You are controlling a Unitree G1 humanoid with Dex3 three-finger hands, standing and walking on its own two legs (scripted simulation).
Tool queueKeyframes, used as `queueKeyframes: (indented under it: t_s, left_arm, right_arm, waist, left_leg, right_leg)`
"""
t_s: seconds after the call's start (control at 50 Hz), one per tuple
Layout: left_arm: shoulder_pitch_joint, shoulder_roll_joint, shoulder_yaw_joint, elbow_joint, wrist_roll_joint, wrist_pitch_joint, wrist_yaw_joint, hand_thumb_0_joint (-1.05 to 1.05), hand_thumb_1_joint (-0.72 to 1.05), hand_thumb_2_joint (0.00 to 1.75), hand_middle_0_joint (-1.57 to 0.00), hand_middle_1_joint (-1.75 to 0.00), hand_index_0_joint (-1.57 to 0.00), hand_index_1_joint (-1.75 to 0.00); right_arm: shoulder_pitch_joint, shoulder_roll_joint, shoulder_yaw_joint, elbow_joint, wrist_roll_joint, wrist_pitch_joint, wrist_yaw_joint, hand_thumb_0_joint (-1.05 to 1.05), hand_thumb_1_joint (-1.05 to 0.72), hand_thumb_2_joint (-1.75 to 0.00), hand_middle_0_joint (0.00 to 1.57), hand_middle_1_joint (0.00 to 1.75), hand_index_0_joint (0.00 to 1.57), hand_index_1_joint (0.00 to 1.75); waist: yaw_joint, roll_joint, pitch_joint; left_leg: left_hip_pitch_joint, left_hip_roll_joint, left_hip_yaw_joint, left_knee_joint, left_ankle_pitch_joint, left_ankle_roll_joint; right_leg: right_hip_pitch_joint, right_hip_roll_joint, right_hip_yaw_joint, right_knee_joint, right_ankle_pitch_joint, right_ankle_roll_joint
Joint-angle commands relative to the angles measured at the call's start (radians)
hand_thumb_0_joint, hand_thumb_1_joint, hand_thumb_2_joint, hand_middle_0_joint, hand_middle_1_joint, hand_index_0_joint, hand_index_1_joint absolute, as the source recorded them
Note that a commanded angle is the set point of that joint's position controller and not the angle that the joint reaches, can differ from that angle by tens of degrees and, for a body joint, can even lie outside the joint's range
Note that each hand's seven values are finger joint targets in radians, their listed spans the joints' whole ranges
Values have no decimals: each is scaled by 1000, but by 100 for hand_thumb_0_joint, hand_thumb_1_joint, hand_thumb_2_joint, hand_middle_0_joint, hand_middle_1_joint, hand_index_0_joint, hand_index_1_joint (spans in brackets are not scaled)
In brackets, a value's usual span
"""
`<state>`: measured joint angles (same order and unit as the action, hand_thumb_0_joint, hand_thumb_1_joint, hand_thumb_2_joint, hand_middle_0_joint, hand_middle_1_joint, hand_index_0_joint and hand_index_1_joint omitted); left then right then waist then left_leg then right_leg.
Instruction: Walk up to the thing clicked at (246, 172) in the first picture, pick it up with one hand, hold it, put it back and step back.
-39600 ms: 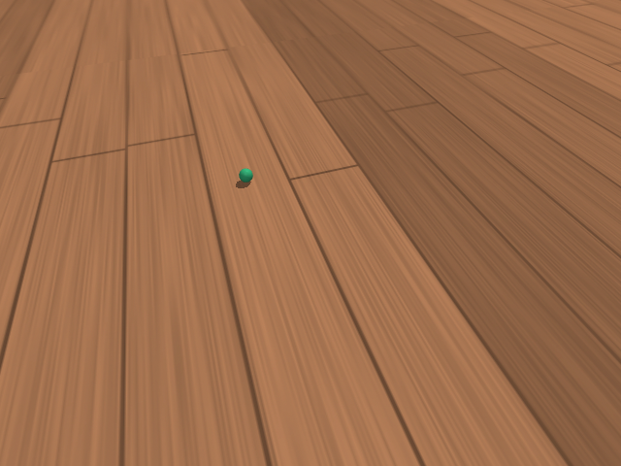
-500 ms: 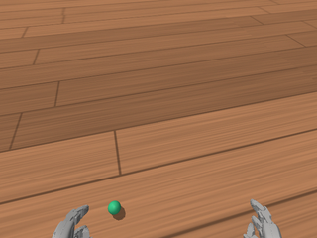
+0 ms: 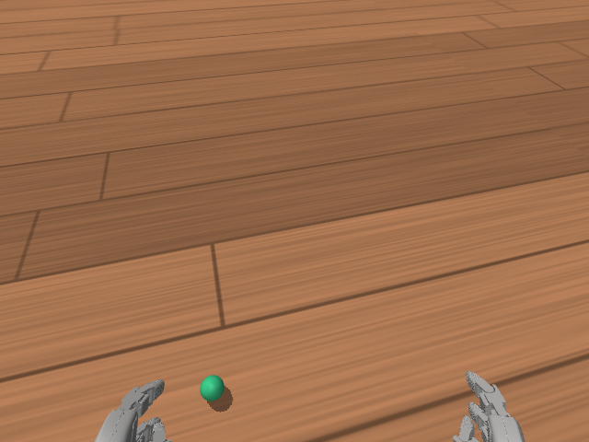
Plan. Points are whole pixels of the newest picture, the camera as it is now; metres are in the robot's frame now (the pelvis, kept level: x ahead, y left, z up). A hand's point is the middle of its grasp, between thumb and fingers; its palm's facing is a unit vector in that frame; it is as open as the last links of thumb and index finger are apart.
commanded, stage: home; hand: left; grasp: from above
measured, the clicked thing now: (212, 387) +0.44 +0.27 -0.68
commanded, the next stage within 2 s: stand in 0.96 s
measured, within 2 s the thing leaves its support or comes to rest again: neither
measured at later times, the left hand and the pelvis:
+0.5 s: hand out of the picture +0.16 +0.18 -0.04, palm faces +0.04 -0.98 -0.20, open 7.4 cm; pelvis +0.00 +0.00 +0.00, yaw +0 degrees
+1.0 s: hand out of the picture +0.16 +0.18 -0.04, palm faces +0.05 -0.98 -0.20, open 7.4 cm; pelvis +0.00 +0.00 +0.00, yaw +0 degrees
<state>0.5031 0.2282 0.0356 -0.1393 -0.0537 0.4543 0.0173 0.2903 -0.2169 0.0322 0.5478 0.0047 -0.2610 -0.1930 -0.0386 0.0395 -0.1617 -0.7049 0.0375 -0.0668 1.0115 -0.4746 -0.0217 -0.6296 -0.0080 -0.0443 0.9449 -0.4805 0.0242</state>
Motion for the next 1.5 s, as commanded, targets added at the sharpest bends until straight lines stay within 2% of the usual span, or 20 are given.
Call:
queueKeyframes:
  t_s: [0.0,0.02,0.12,0.14,0.2,0.3,0.34,0.52,0.6,0.72,0.86,0.96,1.02,1.04,1.06,1.08,1.12,1.18,1.36,1.48]
  left_arm:
    - [-20,84,43,-179,6,-48,5,0,90,90,-20,-30,-20,-30]
    - [-41,126,78,-224,4,-55,10,0,90,90,-20,-30,-20,-30]
    - [-9,71,25,-160,9,-47,6,0,90,90,-20,-30,-20,-30]
    - [-33,96,58,-197,6,-51,8,0,90,90,-20,-30,-20,-30]
    - [-38,119,69,-206,7,-51,10,0,90,90,-20,-30,-20,-30]
    - [-12,83,40,-176,6,-42,8,0,90,90,-20,-30,-20,-30]
    - [-27,128,80,-211,5,-46,14,0,90,90,-20,-30,-20,-30]
    - [-19,106,43,-205,5,-47,13,0,90,90,-20,-30,-20,-30]
    - [-15,109,58,-200,2,-42,13,0,90,90,-20,-30,-20,-30]
    - [-30,118,62,-203,5,-43,15,0,90,90,-20,-30,-20,-30]
    - [-11,114,58,-203,1,-43,15,0,90,90,-20,-30,-20,-30]
    - [-34,110,53,-203,2,-49,14,0,90,90,-20,-30,-20,-30]
    - [-10,121,65,-213,0,-50,17,0,90,90,-20,-30,-20,-30]
    - [-320,197,55,138,122,-265,51,0,90,90,-20,-30,-20,-30]
    - [-234,209,74,331,128,-330,43,0,90,90,-20,-30,-20,-30]
    - [-229,220,72,372,131,-362,36,0,90,90,-20,-30,-20,-30]
    - [-238,214,54,444,125,-399,25,0,90,90,-20,-30,-20,-30]
    - [-274,216,63,562,111,-413,21,0,90,90,-20,-30,-20,-30]
    - [-324,215,63,843,98,-462,31,0,90,90,-20,-30,-20,-30]
    - [-308,217,52,983,92,-461,31,0,90,90,-20,-30,-20,-30]
  right_arm:
    - [-63,-123,-52,-163,-1,-55,-9,0,-90,-90,20,30,20,30]
    - [-62,-131,-57,-163,-2,-54,-9,0,-90,-90,20,30,20,30]
    - [-61,-122,-49,-157,-2,-54,-10,0,-90,-90,20,30,20,30]
    - [-61,-123,-53,-163,-3,-53,-8,0,-90,-90,20,30,20,30]
    - [-69,-131,-57,-162,-3,-53,-8,0,-90,-90,20,30,20,30]
    - [-70,-121,-50,-167,-1,-51,-9,0,-90,-90,20,30,20,30]
    - [-67,-128,-55,-164,-1,-48,-8,0,-90,-90,20,30,20,30]
    - [-61,-130,-53,-169,0,-43,-8,0,-90,-90,20,30,20,30]
    - [-59,-124,-52,-171,0,-43,-9,0,-90,-90,20,30,20,30]
    - [-68,-131,-54,-176,1,-44,-8,0,-90,-90,20,30,20,30]
    - [-59,-126,-54,-180,2,-44,-12,0,-90,-90,20,30,20,30]
    - [-68,-128,-55,-178,1,-45,-11,0,-90,-90,20,30,20,30]
    - [-61,-125,-53,-183,2,-42,-12,0,-90,-90,20,30,20,30]
    - [-111,-236,-90,70,-109,75,48,0,-90,-90,20,30,20,30]
    - [-110,-247,-107,91,-116,117,83,0,-90,-90,20,30,20,30]
    - [-117,-247,-105,84,-119,137,103,0,-90,-90,20,30,20,30]
    - [-132,-224,-100,95,-99,157,133,0,-90,-90,20,30,20,30]
    - [-129,-228,-105,149,-56,166,169,0,-90,-90,20,30,20,30]
    - [-140,-242,-122,277,-53,209,171,0,-90,-90,20,30,20,30]
    - [-149,-255,-116,350,-47,228,163,0,-90,-90,20,30,20,30]
  waist:
    - [-7,18,-76]
    - [0,13,-79]
    - [-8,9,-56]
    - [0,25,-60]
    - [-3,11,-62]
    - [-4,18,-51]
    - [6,17,-64]
    - [-5,30,-70]
    - [-4,13,-68]
    - [6,22,-44]
    - [-6,-6,-87]
    - [-4,15,-56]
    - [-2,13,-86]
    - [70,-65,157]
    - [64,-106,72]
    - [52,-132,61]
    - [61,-48,61]
    - [71,-49,39]
    - [59,-30,79]
    - [56,4,144]
  left_leg:
    - [128,-27,13,-172,196,28]
    - [122,-28,17,-169,197,30]
    - [125,-27,18,-168,211,29]
    - [121,-28,22,-166,201,28]
    - [114,-30,26,-165,179,32]
    - [109,-29,20,-171,167,30]
    - [106,-29,17,-173,165,31]
    - [120,-23,8,-176,189,28]
    - [114,-29,26,-157,209,32]
    - [94,-24,6,-195,103,29]
    - [105,-36,38,-144,190,36]
    - [92,-29,17,-175,116,33]
    - [106,-32,28,-159,169,34]
    - [93,-14,-19,-229,355,74]
    - [148,-17,17,-234,326,89]
    - [181,-19,11,-237,295,92]
    - [240,-19,-18,-272,323,87]
    - [315,-15,-10,-309,341,83]
    - [422,19,-56,-418,408,85]
    - [439,45,-102,-546,321,79]
  right_leg:
    - [12,35,-27,-151,178,-24]
    - [22,34,-26,-152,181,-22]
    - [7,35,-28,-147,193,-23]
    - [10,33,-26,-152,184,-23]
    - [16,32,-25,-159,167,-21]
    - [-2,34,-27,-158,154,-22]
    - [15,32,-27,-157,151,-23]
    - [5,36,-31,-143,172,-26]
    - [13,32,-24,-155,193,-22]
    - [-6,33,-29,-154,99,-27]
    - [22,26,-15,-164,185,-18]
    - [-6,33,-26,-159,110,-23]
    - [13,31,-20,-157,160,-22]
    - [229,-59,37,-195,154,-46]
    - [249,-79,117,-229,123,-84]
    - [227,-98,166,-247,99,-103]
    - [246,-74,121,-238,204,-89]
    - [266,-81,108,-252,253,-67]
    - [348,-82,69,-341,312,-44]
    - [400,-75,55,-427,258,-39]
